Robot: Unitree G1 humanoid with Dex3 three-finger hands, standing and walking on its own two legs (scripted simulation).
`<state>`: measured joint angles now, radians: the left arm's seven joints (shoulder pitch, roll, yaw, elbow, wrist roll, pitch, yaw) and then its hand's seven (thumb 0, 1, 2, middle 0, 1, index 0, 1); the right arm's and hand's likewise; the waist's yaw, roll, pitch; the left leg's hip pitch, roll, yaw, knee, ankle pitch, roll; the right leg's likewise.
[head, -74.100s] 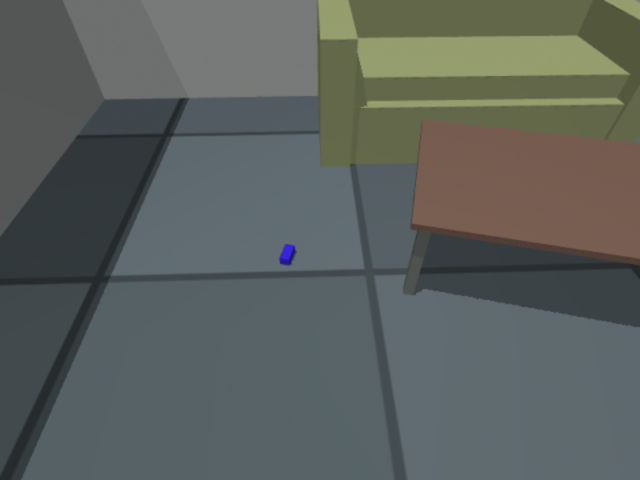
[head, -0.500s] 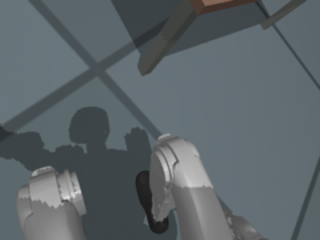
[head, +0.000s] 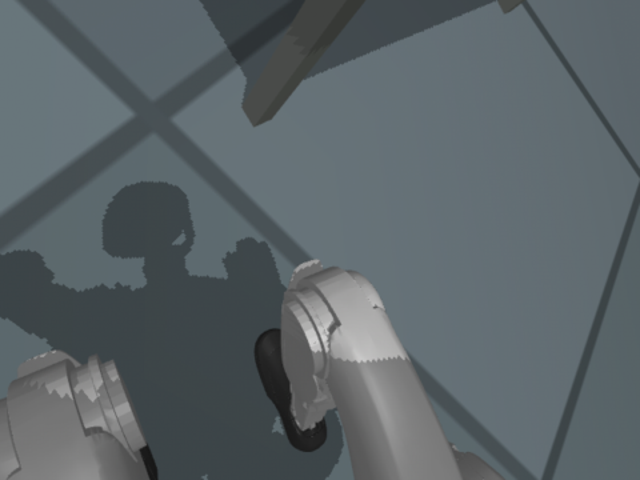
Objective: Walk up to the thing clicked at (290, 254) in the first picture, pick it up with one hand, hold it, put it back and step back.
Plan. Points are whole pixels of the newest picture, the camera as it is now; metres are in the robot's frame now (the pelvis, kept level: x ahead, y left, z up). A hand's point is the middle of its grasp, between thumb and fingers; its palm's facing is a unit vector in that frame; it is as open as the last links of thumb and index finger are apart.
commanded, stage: rest palm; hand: left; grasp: from above
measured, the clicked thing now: out of the picture +0.47 +0.37 -0.29
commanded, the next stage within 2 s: close in 0.94 s
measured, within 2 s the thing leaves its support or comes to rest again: neither
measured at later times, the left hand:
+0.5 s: hand out of the picture +0.46 +0.35 -0.25, palm faces -0.39 -0.19 -0.90, open 14.6 cm
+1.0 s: hand out of the picture +0.45 +0.35 -0.25, palm faces -0.40 -0.20 -0.89, open 14.4 cm
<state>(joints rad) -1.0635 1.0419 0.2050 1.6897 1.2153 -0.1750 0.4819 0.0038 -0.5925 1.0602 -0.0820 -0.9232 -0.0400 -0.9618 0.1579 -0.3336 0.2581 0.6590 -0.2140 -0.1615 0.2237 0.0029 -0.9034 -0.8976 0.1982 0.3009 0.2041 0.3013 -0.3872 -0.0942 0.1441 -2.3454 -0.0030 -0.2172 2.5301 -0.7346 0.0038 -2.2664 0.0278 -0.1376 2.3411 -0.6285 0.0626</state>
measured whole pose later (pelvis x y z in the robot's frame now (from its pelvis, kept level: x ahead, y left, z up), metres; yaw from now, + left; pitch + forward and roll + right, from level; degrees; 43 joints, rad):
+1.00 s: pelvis -0.01 +0.00 +0.00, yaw -2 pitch +28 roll -16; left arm -1.13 1.14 0.15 1.78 1.26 -0.21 0.59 0.00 -0.56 1.03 -0.09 -0.96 -0.06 -0.99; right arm 0.11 -0.38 0.33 0.61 -0.25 -0.22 0.23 0.00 -0.90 -0.90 0.20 0.30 0.20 0.30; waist -0.41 -0.16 0.20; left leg -2.33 0.00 -0.26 2.55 -0.73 0.01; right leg -2.24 0.04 -0.17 2.33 -0.61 0.07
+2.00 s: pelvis -0.01 +0.01 +0.00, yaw -3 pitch +28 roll -17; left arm -1.16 1.20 0.13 1.77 1.25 -0.20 0.58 0.00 -0.27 0.80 -0.25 -0.89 -0.26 -0.87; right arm 0.10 -0.38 0.39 0.58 -0.24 -0.21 0.22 0.00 -0.89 -0.89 0.20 0.30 0.20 0.30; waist -0.43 -0.18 0.22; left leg -2.34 0.01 -0.27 2.54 -0.73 0.02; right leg -2.22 0.05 -0.18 2.29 -0.60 0.08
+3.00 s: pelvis -0.01 +0.01 +0.00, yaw -3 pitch +27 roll -17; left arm -1.14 1.21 0.13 1.75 1.24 -0.22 0.56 -0.05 0.08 0.43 -0.49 -0.61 -0.76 -0.64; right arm 0.10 -0.37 0.40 0.58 -0.24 -0.21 0.22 0.00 -0.89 -0.89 0.20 0.30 0.20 0.30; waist -0.42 -0.18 0.24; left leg -2.33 0.01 -0.27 2.54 -0.73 0.03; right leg -2.22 0.05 -0.18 2.29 -0.60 0.08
